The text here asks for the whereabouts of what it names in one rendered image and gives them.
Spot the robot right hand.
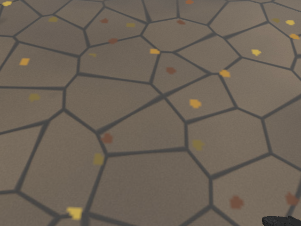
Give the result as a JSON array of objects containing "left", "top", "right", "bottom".
[{"left": 261, "top": 216, "right": 301, "bottom": 226}]

